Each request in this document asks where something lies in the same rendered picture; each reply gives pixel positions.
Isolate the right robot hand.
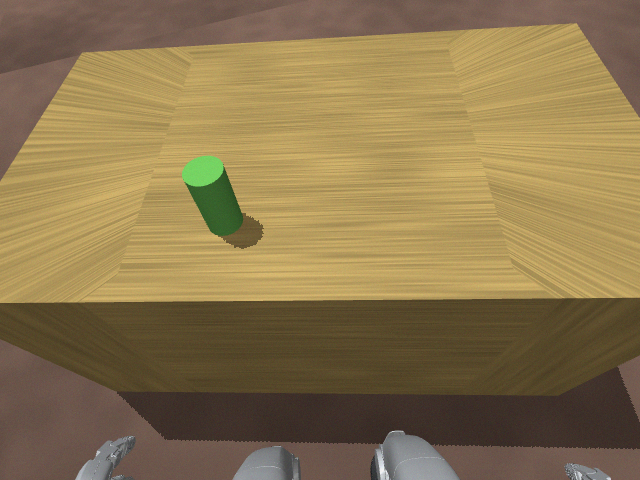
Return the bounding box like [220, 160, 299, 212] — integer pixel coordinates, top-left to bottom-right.
[565, 463, 611, 480]

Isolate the can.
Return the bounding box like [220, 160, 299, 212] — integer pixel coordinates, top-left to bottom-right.
[182, 156, 243, 236]

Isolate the left robot hand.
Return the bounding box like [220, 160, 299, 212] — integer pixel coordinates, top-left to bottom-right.
[75, 436, 136, 480]

